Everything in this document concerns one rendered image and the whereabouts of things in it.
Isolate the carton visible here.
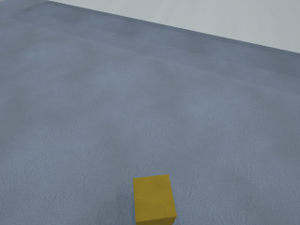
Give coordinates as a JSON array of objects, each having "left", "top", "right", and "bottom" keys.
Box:
[{"left": 133, "top": 174, "right": 177, "bottom": 225}]

